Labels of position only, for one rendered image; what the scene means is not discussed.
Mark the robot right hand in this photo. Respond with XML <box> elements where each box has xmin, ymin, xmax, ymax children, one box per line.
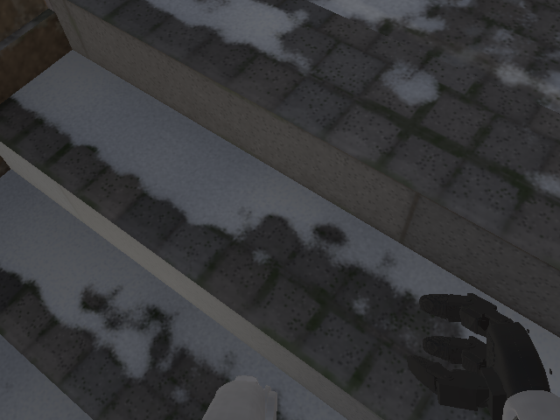
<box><xmin>407</xmin><ymin>293</ymin><xmax>552</xmax><ymax>420</ymax></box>

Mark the robot right forearm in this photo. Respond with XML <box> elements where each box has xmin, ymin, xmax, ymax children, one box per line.
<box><xmin>502</xmin><ymin>390</ymin><xmax>560</xmax><ymax>420</ymax></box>

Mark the left robot shin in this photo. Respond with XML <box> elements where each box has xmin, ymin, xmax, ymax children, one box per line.
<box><xmin>215</xmin><ymin>375</ymin><xmax>260</xmax><ymax>395</ymax></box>

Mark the robot left thigh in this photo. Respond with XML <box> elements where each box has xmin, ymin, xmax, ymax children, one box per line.
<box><xmin>202</xmin><ymin>381</ymin><xmax>277</xmax><ymax>420</ymax></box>

